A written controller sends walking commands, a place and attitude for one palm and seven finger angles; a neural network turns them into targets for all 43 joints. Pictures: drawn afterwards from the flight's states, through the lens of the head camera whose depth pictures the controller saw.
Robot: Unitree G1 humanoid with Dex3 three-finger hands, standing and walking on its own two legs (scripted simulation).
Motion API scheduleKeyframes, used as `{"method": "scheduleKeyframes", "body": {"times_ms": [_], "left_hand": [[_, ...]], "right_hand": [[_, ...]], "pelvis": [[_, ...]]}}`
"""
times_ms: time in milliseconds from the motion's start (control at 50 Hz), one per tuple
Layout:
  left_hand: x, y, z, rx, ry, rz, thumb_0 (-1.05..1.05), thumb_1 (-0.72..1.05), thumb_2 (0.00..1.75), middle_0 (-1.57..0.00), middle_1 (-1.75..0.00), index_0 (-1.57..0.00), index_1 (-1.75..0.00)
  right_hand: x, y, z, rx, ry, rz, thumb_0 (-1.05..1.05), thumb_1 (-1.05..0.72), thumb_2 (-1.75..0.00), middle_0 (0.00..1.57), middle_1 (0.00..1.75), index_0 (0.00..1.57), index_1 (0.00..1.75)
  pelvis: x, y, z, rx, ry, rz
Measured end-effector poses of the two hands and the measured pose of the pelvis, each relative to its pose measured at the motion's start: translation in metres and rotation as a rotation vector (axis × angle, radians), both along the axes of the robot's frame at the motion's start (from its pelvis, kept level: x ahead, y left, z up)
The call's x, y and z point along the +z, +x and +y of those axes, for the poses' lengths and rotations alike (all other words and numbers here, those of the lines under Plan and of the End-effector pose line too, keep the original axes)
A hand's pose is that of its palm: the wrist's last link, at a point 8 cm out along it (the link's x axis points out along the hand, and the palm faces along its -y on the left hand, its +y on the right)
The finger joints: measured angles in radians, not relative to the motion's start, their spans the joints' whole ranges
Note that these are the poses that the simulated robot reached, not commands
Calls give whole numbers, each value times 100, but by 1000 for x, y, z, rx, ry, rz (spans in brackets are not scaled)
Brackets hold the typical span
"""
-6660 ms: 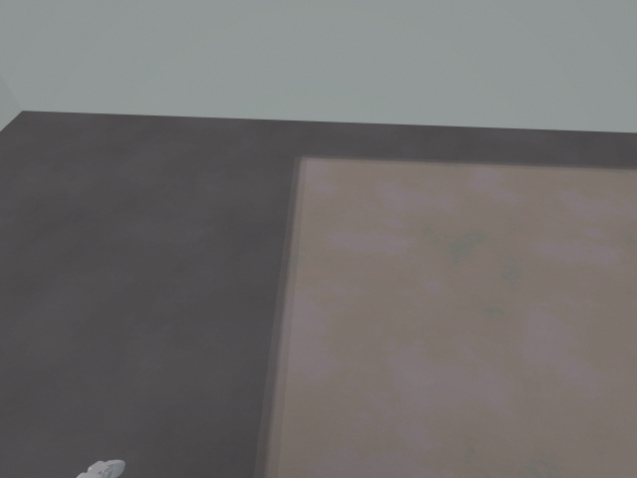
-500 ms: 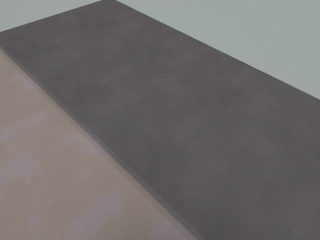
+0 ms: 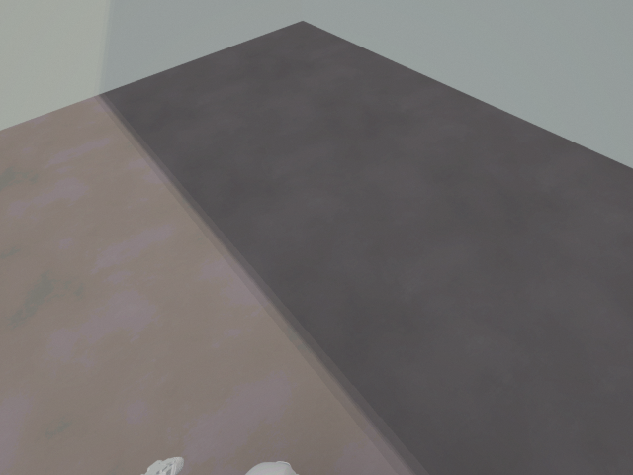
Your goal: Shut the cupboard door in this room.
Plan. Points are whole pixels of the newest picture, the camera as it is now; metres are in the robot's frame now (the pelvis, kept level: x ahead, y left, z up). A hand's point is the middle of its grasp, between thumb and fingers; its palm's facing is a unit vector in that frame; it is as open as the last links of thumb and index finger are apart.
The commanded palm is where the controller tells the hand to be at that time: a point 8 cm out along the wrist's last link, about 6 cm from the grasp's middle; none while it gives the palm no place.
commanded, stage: turn or walk to find it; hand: left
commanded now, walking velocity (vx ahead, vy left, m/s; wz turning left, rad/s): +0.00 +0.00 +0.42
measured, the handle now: out of the picture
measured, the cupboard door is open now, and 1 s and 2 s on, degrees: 85 85 85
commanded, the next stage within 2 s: none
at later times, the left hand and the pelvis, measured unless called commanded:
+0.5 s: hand out of the picture -0.04 +0.26 -0.17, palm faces +0.26 -0.93 -0.25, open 7.4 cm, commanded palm none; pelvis -0.03 +0.04 +0.00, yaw +12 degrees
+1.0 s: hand out of the picture -0.04 +0.19 -0.14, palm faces +0.43 -0.86 -0.27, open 7.4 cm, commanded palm none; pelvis -0.03 -0.02 +0.01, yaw +26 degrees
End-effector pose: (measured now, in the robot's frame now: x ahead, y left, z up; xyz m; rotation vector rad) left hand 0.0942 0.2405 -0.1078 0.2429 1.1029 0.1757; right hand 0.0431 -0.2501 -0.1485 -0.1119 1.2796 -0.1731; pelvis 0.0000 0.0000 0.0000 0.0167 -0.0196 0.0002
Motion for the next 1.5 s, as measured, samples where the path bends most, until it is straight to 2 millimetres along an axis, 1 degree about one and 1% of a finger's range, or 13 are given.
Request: {"method": "scheduleKeyframes", "body": {"times_ms": [180, 260, 380, 440, 540, 660, 780, 900, 1000, 1100, 1280, 1380, 1500], "left_hand": [[-8, -60, 0, 113, -34, 90, 1, 91, 90, -20, -30, -20, -30], [-20, -92, 15, 177, -55, 134, 1, 91, 90, -20, -30, -20, -30], [-44, -140, 51, 272, -71, 220, 1, 91, 90, -20, -30, -20, -30], [-39, -150, 62, 299, -67, 244, 1, 91, 90, -20, -30, -20, -30], [-25, -148, 69, 322, -54, 194, 1, 91, 90, -20, -30, -20, -30], [-12, -130, 60, 330, -27, 117, 1, 91, 90, -20, -30, -20, -30], [-4, -114, 31, 338, 11, 16, 1, 91, 90, -20, -30, -20, -30], [6, -138, -1, 401, 2, 21, 1, 91, 90, -20, -30, -20, -30], [2, -167, -17, 464, -24, 65, 1, 91, 90, -20, -30, -20, -30], [-7, -208, -21, 543, -50, 117, 1, 91, 90, -20, -30, -20, -30], [-40, -295, -7, 684, -100, 235, 1, 91, 90, -20, -30, -20, -30], [-30, -303, 0, 718, -97, 212, 1, 91, 90, -20, -30, -20, -30], [-16, -286, 0, 729, -65, 126, 1, 91, 90, -20, -30, -20, -30]], "right_hand": [[11, 3, -7, 91, -32, 60, 1, -91, -90, 19, 30, 19, 30], [15, 21, 9, 158, -57, 52, 1, -91, -90, 19, 30, 19, 30], [21, 55, 47, 257, -87, -56, 1, -91, -90, 19, 30, 19, 30], [30, 62, 63, 284, -84, -89, 1, -91, -90, 19, 30, 19, 30], [34, 66, 78, 322, -55, -98, 1, -90, -90, 20, 30, 20, 30], [24, 62, 72, 338, -18, -83, 1, -90, -90, 20, 30, 20, 30], [-1, 54, 42, 350, 16, -31, 1, -90, -90, 20, 30, 20, 30], [0, 55, 18, 394, 4, 26, 1, -91, -90, 20, 30, 20, 30], [5, 59, 12, 444, -17, 55, 1, -91, -90, 19, 30, 19, 30], [9, 71, 27, 521, -40, 60, 1, -91, -90, 19, 30, 19, 30], [21, 104, 97, 676, -52, -109, 1, -91, -90, 19, 30, 19, 30], [31, 103, 116, 721, -39, -134, 1, -90, -90, 20, 30, 20, 30], [26, 101, 116, 751, -7, -115, 1, -90, -90, 20, 30, 20, 30]], "pelvis": [[7, -6, 1, 97, 9, -2], [3, -11, 12, 136, 3, 4], [-8, -21, 35, 176, -10, 3], [-1, -24, 39, 193, -23, 3], [7, -27, 40, 226, -29, 11], [7, -30, 28, 274, -19, 16], [-3, -31, 1, 332, -1, 18], [5, -33, -13, 403, 17, 5], [9, -34, -17, 459, 28, 4], [7, -41, -14, 507, 23, 8], [-8, -66, 7, 573, -1, 0], [2, -73, 9, 611, -19, -5], [5, -74, 0, 661, -23, 2]]}}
